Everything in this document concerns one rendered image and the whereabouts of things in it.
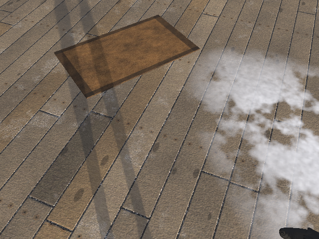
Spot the robot right hand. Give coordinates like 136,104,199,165
279,227,319,239

